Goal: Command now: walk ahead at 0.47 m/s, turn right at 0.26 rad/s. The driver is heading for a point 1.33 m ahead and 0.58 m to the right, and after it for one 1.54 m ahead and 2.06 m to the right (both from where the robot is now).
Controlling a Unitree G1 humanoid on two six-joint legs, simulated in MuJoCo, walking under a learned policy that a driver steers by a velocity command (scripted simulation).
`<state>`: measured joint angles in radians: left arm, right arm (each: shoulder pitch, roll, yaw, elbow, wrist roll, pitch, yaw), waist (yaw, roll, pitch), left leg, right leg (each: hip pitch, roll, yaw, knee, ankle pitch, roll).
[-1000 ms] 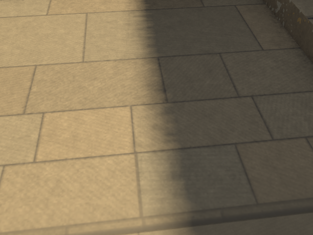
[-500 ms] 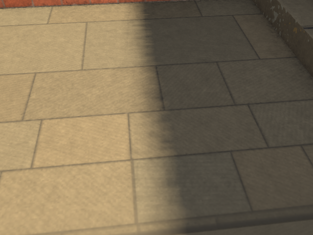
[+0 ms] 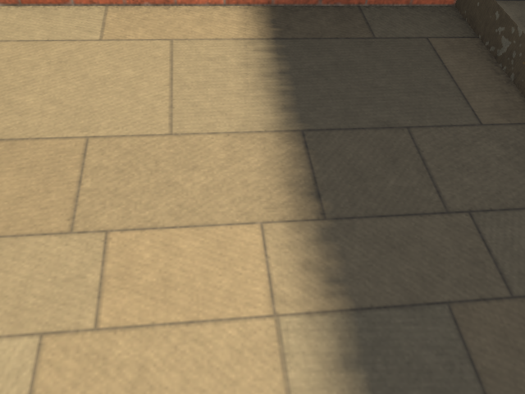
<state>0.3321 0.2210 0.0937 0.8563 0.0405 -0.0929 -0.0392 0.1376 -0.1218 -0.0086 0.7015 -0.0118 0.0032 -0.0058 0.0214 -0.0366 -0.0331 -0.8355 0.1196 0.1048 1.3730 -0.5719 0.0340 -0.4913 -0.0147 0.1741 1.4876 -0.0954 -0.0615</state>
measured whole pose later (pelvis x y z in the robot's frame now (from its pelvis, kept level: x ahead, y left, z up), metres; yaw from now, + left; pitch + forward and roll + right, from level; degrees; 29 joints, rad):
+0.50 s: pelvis +0.27 +0.03 +0.11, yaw -13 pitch +0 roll -1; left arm 0.13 0.20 0.09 0.77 0.01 0.01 -0.05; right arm 0.50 -0.15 -0.05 0.93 -0.01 -0.08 -0.06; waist -0.02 -0.03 0.03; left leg 0.16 0.05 0.39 0.43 -0.47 -0.01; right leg -0.44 0.08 -0.21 0.59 -0.18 -0.19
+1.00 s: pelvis +0.52 +0.01 +0.11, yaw -34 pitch +1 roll -1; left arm 0.32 0.30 0.08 0.74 0.00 -0.01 0.02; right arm 0.10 -0.23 -0.01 0.64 -0.03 -0.06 -0.02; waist 0.08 0.00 0.08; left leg -0.51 0.02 0.01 0.60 -0.09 0.02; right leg -0.26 0.16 0.14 0.94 -0.56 -0.05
